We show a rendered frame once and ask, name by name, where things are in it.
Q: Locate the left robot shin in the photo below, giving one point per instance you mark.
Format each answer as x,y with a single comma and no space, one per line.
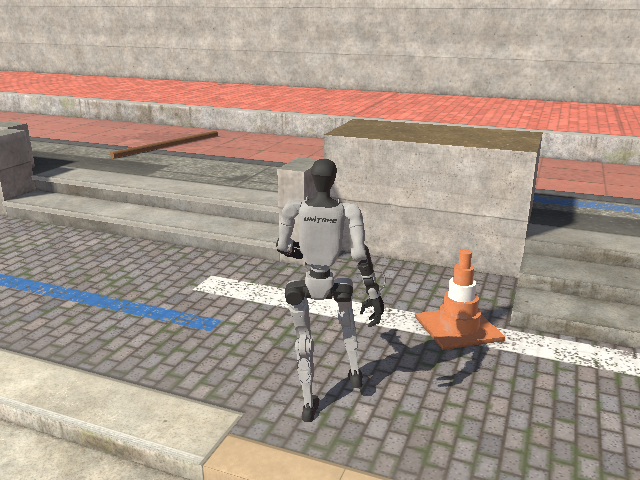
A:
305,368

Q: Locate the left robot hand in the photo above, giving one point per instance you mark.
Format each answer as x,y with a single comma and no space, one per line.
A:
297,254

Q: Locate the left robot thigh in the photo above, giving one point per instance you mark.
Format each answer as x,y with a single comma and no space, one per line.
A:
299,309

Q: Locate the left robot forearm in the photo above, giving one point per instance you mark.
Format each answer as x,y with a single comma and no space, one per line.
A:
282,252

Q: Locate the left robot upper arm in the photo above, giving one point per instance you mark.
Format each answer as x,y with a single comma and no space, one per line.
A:
289,212

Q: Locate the right robot forearm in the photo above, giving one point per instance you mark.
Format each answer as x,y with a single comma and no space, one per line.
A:
368,276

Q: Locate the right robot hand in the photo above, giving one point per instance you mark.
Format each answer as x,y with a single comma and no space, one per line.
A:
378,308

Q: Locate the right robot upper arm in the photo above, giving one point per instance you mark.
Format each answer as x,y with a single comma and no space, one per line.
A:
357,232

